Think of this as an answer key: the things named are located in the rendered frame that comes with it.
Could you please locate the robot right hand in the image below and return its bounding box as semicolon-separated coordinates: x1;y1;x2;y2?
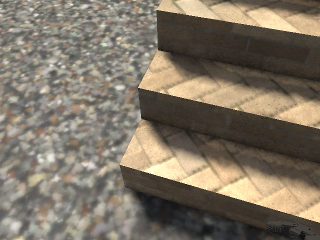
266;221;320;240

